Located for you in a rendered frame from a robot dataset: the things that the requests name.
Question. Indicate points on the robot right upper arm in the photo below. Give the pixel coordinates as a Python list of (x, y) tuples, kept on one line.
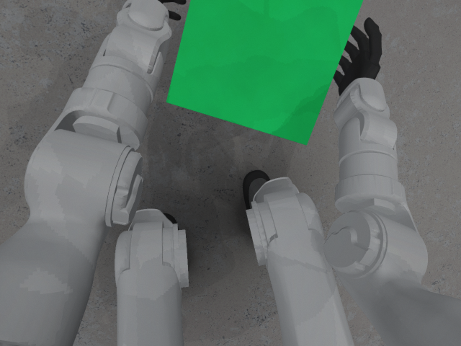
[(381, 264)]

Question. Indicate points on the robot left shin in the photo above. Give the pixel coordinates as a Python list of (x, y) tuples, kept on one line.
[(123, 246)]

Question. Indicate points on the robot right forearm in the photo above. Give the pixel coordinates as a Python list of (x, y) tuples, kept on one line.
[(368, 175)]

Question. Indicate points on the robot right shin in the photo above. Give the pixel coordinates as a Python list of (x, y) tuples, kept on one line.
[(309, 210)]

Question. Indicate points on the robot right hand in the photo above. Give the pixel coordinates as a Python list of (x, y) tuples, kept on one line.
[(365, 61)]

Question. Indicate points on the robot left forearm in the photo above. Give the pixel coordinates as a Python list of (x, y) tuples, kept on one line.
[(122, 81)]

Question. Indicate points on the robot left upper arm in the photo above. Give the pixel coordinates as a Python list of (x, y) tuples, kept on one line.
[(79, 187)]

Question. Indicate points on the robot left hand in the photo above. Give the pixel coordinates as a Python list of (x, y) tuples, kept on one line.
[(174, 15)]

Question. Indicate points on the robot shin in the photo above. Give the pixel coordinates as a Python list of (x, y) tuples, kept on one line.
[(309, 210), (123, 246)]

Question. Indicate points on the carton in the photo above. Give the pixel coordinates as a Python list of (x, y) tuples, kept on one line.
[(262, 64)]

